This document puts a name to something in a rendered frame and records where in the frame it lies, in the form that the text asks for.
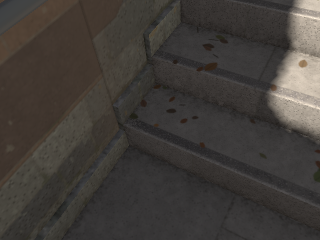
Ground stairs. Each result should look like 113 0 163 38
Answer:
123 0 320 231

